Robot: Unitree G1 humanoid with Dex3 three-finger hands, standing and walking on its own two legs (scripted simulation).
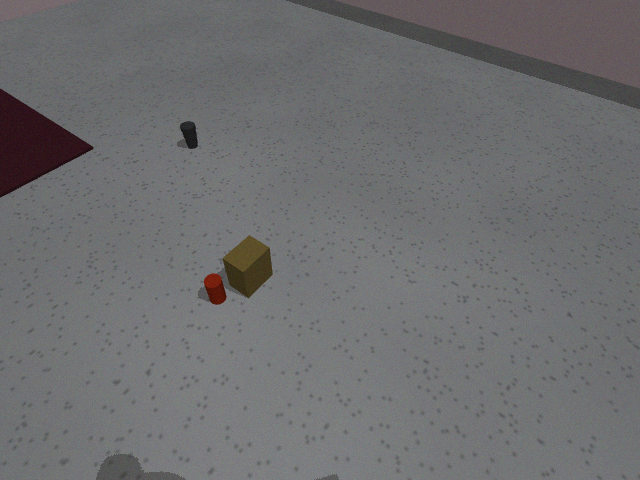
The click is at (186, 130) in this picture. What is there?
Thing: tapered cup
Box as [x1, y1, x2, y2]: [180, 121, 197, 148]
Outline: 183,122 180,125 181,130 183,132 186,143 190,148 193,148 197,145 194,123 190,121
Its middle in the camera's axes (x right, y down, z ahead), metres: -0.68 -0.52 +2.03
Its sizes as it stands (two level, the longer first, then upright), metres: 0.075 0.075 0.127
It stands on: the floor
